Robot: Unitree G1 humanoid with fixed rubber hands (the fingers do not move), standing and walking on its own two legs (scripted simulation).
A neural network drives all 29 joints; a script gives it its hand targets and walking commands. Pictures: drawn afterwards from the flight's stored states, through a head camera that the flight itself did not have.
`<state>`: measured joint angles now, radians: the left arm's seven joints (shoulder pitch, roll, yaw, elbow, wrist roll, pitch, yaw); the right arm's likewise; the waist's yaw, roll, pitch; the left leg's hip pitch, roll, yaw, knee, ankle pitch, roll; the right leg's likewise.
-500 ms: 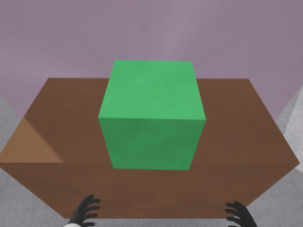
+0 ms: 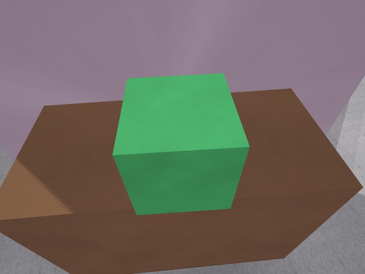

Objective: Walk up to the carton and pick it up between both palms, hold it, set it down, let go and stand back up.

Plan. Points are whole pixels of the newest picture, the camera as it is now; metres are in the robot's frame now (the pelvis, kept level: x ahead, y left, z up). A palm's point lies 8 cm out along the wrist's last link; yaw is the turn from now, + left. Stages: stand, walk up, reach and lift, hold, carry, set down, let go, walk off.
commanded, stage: stand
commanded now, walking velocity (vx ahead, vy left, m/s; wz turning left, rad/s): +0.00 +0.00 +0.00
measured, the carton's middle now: (179, 144) +0.43 +0.04 +0.05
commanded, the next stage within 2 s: none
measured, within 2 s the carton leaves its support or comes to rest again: neither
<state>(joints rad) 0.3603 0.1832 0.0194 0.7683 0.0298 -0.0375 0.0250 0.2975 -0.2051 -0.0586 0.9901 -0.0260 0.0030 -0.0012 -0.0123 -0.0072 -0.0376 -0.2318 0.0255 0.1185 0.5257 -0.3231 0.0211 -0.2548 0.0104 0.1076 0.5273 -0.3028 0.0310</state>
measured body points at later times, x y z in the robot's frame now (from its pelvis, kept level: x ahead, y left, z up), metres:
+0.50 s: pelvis -0.03 +0.01 +0.00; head -0.03 +0.01 +0.45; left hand -0.02 +0.23 -0.15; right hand -0.05 -0.23 -0.16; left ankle -0.03 +0.10 -0.73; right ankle -0.01 -0.14 -0.73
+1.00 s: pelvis -0.04 +0.00 +0.00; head -0.04 -0.01 +0.45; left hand -0.04 +0.21 -0.16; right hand -0.07 -0.22 -0.16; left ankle -0.03 +0.10 -0.73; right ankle -0.01 -0.14 -0.73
